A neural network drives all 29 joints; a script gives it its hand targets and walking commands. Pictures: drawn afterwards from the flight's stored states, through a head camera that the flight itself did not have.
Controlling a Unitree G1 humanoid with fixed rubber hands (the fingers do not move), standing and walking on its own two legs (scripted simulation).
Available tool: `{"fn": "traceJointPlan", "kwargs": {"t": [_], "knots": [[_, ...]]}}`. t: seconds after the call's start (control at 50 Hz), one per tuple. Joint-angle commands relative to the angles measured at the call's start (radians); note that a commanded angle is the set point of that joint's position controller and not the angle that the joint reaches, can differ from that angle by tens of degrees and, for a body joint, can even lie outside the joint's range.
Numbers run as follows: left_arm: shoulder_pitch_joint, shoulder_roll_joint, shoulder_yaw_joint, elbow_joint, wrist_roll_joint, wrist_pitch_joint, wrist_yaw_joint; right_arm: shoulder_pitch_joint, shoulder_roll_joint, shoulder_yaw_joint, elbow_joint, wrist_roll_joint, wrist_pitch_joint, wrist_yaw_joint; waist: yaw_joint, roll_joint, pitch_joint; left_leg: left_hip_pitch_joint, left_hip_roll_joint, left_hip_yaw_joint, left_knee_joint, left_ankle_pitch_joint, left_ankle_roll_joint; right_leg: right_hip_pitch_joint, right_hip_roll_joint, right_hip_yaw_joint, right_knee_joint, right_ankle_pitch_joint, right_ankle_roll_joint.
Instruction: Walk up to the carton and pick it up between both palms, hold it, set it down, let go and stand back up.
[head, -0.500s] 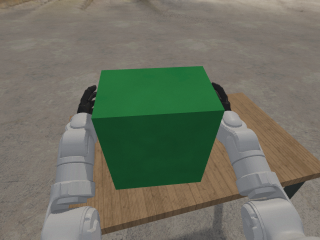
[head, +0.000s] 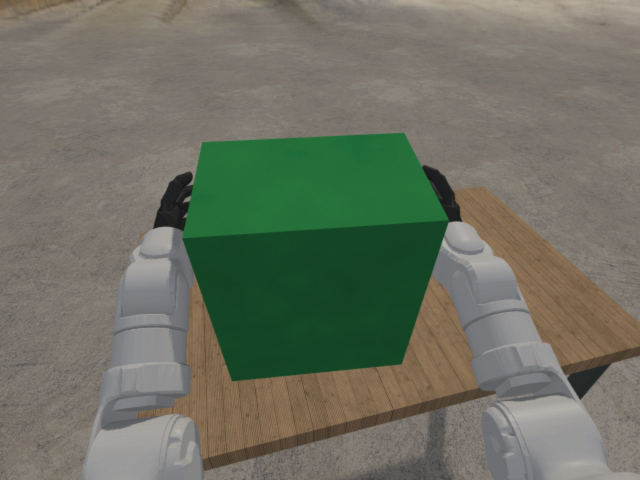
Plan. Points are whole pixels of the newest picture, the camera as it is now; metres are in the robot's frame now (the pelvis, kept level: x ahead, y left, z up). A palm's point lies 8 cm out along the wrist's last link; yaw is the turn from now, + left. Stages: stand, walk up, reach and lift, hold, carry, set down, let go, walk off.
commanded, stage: hold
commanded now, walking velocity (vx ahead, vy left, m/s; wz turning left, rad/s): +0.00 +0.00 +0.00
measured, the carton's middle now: (312, 265) +0.36 +0.02 +0.14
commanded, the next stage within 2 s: set down in 0.76 s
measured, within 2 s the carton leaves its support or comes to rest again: neither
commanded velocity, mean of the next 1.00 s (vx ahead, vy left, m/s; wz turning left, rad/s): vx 0.00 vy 0.00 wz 0.00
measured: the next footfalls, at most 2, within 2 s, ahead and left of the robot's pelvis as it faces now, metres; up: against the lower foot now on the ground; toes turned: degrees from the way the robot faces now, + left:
none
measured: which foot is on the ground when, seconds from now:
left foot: down 0.00-1.00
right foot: down 0.00-1.00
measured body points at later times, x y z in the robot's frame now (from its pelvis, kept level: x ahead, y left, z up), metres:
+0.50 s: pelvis +0.00 +0.00 +0.00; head -0.05 +0.01 +0.45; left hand +0.38 +0.19 +0.19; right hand +0.39 -0.15 +0.19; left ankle +0.05 +0.11 -0.75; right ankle -0.02 -0.10 -0.75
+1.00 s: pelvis -0.01 +0.00 +0.00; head -0.07 +0.01 +0.45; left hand +0.36 +0.20 +0.19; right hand +0.38 -0.14 +0.20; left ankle +0.05 +0.11 -0.75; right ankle -0.02 -0.10 -0.75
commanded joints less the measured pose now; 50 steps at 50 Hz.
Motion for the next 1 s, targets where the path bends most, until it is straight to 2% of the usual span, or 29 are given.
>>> {"fn": "traceJointPlan", "kwargs": {"t": [0.0, 0.06, 0.1, 0.14, 0.18, 0.22, 0.26, 0.28, 0.32, 0.38, 0.4, 0.48, 0.5, 0.52, 0.54, 0.56, 0.6, 0.68, 0.7, 0.72, 0.74, 0.76, 0.78, 0.84, 0.88, 0.9, 0.92, 0.94, 0.98], "knots": [[-0.693, -0.585, -0.420, -0.269, -0.130, -0.085, -0.224, -0.754, 0.593, 0.295, -0.278, 0.085, -0.067, 0.104, -0.123, -0.003, -0.363, 0.411, -0.022, -0.039, 0.001, 0.148, -0.013, -0.011, -0.006, 0.011, -0.104, 0.266, 0.047], [-0.699, -0.580, -0.425, -0.319, -0.147, -0.095, -0.223, -0.771, 0.606, 0.334, -0.337, 0.104, -0.077, 0.098, -0.108, -0.010, -0.430, 0.423, -0.027, -0.033, 0.011, 0.200, -0.010, 0.026, -0.008, 0.006, -0.086, 0.372, 0.060], [-0.681, -0.564, -0.408, -0.278, -0.127, -0.084, -0.224, -0.755, 0.594, 0.319, -0.294, 0.102, -0.066, 0.095, -0.108, -0.002, -0.359, 0.405, -0.032, -0.036, 0.004, 0.163, -0.008, 0.017, -0.014, 0.018, -0.097, 0.339, 0.059], [-0.707, -0.598, -0.447, -0.320, -0.152, -0.093, -0.224, -0.770, 0.611, 0.340, -0.342, 0.105, -0.074, 0.096, -0.115, -0.009, -0.434, 0.423, -0.027, -0.039, 0.012, 0.188, -0.013, 0.028, -0.007, 0.017, -0.090, 0.350, 0.055], [-0.705, -0.602, -0.432, -0.271, -0.142, -0.085, -0.224, -0.777, 0.579, 0.299, -0.279, 0.093, -0.063, 0.096, -0.137, 0.002, -0.385, 0.429, -0.017, -0.048, -0.002, 0.151, -0.019, -0.016, -0.003, 0.007, -0.111, 0.250, 0.047], [-0.723, -0.592, -0.418, -0.271, -0.131, -0.085, -0.228, -0.790, 0.599, 0.304, -0.286, 0.096, -0.070, 0.106, -0.111, 0.013, -0.365, 0.413, -0.016, -0.040, -0.010, 0.123, -0.010, -0.030, -0.010, 0.012, -0.112, 0.203, 0.041], [-0.693, -0.590, -0.407, -0.268, -0.130, -0.084, -0.228, -0.740, 0.599, 0.309, -0.262, 0.092, -0.062, 0.104, -0.119, -0.016, -0.337, 0.412, -0.017, -0.039, -0.013, 0.133, -0.007, -0.016, -0.008, 0.010, -0.106, 0.252, 0.049], [-0.715, -0.594, -0.438, -0.314, -0.142, -0.092, -0.225, -0.744, 0.589, 0.305, -0.288, 0.095, -0.071, 0.105, -0.124, 0.021, -0.404, 0.444, -0.020, -0.035, 0.000, 0.168, -0.013, -0.013, -0.007, 0.009, -0.101, 0.267, 0.046], [-0.738, -0.596, -0.418, -0.250, -0.127, -0.090, -0.218, -0.788, 0.597, 0.301, -0.249, 0.094, -0.066, 0.111, -0.107, 0.017, -0.354, 0.412, -0.021, -0.040, -0.009, 0.109, -0.013, -0.045, -0.006, 0.009, -0.120, 0.160, 0.037], [-0.682, -0.579, -0.392, -0.245, -0.117, -0.081, -0.229, -0.759, 0.592, 0.305, -0.281, 0.090, -0.068, 0.107, -0.111, -0.020, -0.360, 0.407, -0.020, -0.035, -0.009, 0.140, -0.004, -0.010, -0.008, 0.007, -0.109, 0.245, 0.048], [-0.681, -0.582, -0.404, -0.271, -0.124, -0.084, -0.228, -0.756, 0.598, 0.322, -0.306, 0.097, -0.068, 0.103, -0.100, -0.019, -0.388, 0.422, -0.024, -0.030, -0.003, 0.169, -0.004, 0.003, -0.005, 0.013, -0.107, 0.292, 0.052], [-0.702, -0.603, -0.454, -0.363, -0.154, -0.096, -0.225, -0.737, 0.610, 0.342, -0.346, 0.109, -0.075, 0.093, -0.122, 0.009, -0.457, 0.459, -0.028, -0.040, 0.028, 0.245, -0.025, 0.029, -0.002, 0.009, -0.084, 0.395, 0.055], [-0.705, -0.599, -0.462, -0.344, -0.153, -0.091, -0.221, -0.744, 0.587, 0.324, -0.330, 0.113, -0.074, 0.091, -0.133, 0.021, -0.426, 0.446, -0.026, -0.048, 0.025, 0.238, -0.030, 0.007, -0.001, 0.008, -0.091, 0.375, 0.054], [-0.701, -0.593, -0.446, -0.335, -0.150, -0.092, -0.221, -0.751, 0.604, 0.340, -0.351, 0.113, -0.070, 0.091, -0.118, 0.011, -0.435, 0.441, -0.028, -0.044, 0.026, 0.218, -0.020, 0.024, -0.008, 0.016, -0.092, 0.361, 0.059], [-0.724, -0.589, -0.440, -0.335, -0.142, -0.091, -0.216, -0.734, 0.602, 0.332, -0.290, 0.112, -0.061, 0.094, -0.116, 0.008, -0.390, 0.428, -0.025, -0.044, 0.016, 0.190, -0.022, -0.003, -0.005, 0.014, -0.097, 0.313, 0.054], [-0.679, -0.579, -0.420, -0.325, -0.135, -0.086, -0.222, -0.730, 0.607, 0.346, -0.337, 0.118, -0.066, 0.090, -0.104, -0.012, -0.407, 0.426, -0.026, -0.043, 0.013, 0.192, -0.012, 0.023, -0.006, 0.013, -0.091, 0.336, 0.060], [-0.736, -0.573, -0.404, -0.301, -0.120, -0.086, -0.224, -0.776, 0.606, 0.324, -0.296, 0.114, -0.063, 0.102, -0.091, 0.014, -0.383, 0.415, -0.022, -0.041, -0.003, 0.126, -0.008, -0.023, -0.015, 0.013, -0.107, 0.219, 0.052], [-0.701, -0.576, -0.412, -0.248, -0.126, -0.077, -0.225, -0.768, 0.575, 0.285, -0.257, 0.082, -0.068, 0.103, -0.123, 0.007, -0.352, 0.412, -0.016, -0.041, -0.012, 0.107, -0.012, -0.037, -0.013, 0.005, -0.111, 0.214, 0.047], [-0.640, -0.566, -0.378, -0.210, -0.104, -0.067, -0.229, -0.760, 0.584, 0.299, -0.269, 0.087, -0.060, 0.103, -0.109, -0.016, -0.305, 0.395, -0.021, -0.032, -0.018, 0.101, -0.001, -0.020, -0.015, 0.013, -0.119, 0.207, 0.051], [-0.698, -0.575, -0.402, -0.244, -0.123, -0.081, -0.230, -0.785, 0.586, 0.295, -0.290, 0.080, -0.069, 0.106, -0.105, -0.014, -0.349, 0.401, -0.018, -0.032, -0.015, 0.095, 0.000, -0.038, -0.016, 0.015, -0.116, 0.208, 0.048], [-0.684, -0.603, -0.437, -0.301, -0.146, -0.087, -0.226, -0.789, 0.602, 0.337, -0.352, 0.105, -0.078, 0.104, -0.117, -0.014, -0.422, 0.415, -0.020, -0.033, -0.001, 0.174, -0.006, 0.016, -0.001, 0.013, -0.098, 0.279, 0.046], [-0.613, -0.625, -0.429, -0.359, -0.129, -0.096, -0.217, -0.756, 0.631, 0.422, -0.361, 0.151, -0.100, 0.115, -0.022, -0.023, -0.449, 0.443, -0.029, -0.022, 0.029, 0.335, -0.008, 0.090, 0.032, 0.012, -0.049, 0.371, 0.037], [-0.619, -0.613, -0.447, -0.348, -0.136, -0.096, -0.221, -0.781, 0.602, 0.391, -0.366, 0.146, -0.101, 0.113, -0.052, -0.020, -0.454, 0.472, -0.024, -0.036, 0.041, 0.368, -0.017, 0.083, 0.032, 0.007, -0.051, 0.405, 0.042], [-0.666, -0.604, -0.423, -0.361, -0.125, -0.117, -0.225, -0.771, 0.586, 0.361, -0.344, 0.118, -0.121, 0.117, -0.060, -0.017, -0.420, 0.445, -0.026, -0.026, 0.033, 0.327, -0.025, 0.098, 0.027, 0.006, -0.059, 0.349, 0.033], [-0.641, -0.561, -0.352, -0.271, -0.077, -0.134, -0.242, -0.742, 0.561, 0.288, -0.261, 0.052, -0.137, 0.127, -0.068, -0.022, -0.321, 0.427, -0.022, -0.016, 0.001, 0.230, -0.017, 0.065, 0.016, 0.000, -0.080, 0.249, 0.034], [-0.651, -0.556, -0.327, -0.238, -0.070, -0.151, -0.247, -0.740, 0.576, 0.259, -0.206, 0.028, -0.149, 0.133, -0.054, -0.032, -0.314, 0.404, -0.022, -0.019, -0.008, 0.188, -0.017, 0.050, 0.007, 0.004, -0.079, 0.201, 0.035], [-0.651, -0.560, -0.321, -0.234, -0.055, -0.161, -0.251, -0.717, 0.578, 0.231, -0.169, 0.005, -0.158, 0.140, -0.072, -0.027, -0.295, 0.399, -0.016, -0.015, -0.027, 0.148, -0.012, 0.051, 0.009, 0.000, -0.085, 0.160, 0.028], [-0.662, -0.550, -0.299, -0.195, -0.042, -0.178, -0.260, -0.757, 0.586, 0.215, -0.189, -0.019, -0.189, 0.152, -0.049, -0.027, -0.293, 0.395, -0.015, -0.005, -0.037, 0.106, -0.007, 0.040, 0.004, -0.003, -0.088, 0.093, 0.025], [-0.621, -0.519, -0.225, -0.062, 0.003, -0.210, -0.286, -0.719, 0.583, 0.140, -0.101, -0.096, -0.223, 0.165, -0.030, -0.058, -0.200, 0.337, -0.016, 0.013, -0.068, -0.004, 0.011, 0.041, -0.008, 0.004, -0.102, -0.036, 0.019]]}}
